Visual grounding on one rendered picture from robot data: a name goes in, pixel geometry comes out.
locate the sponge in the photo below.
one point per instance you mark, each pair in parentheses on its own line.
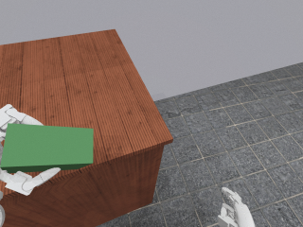
(37,148)

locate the table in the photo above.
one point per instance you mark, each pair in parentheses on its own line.
(89,81)

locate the right robot hand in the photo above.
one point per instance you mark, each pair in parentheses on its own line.
(240,216)

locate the left robot hand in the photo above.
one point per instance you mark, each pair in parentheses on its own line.
(20,181)

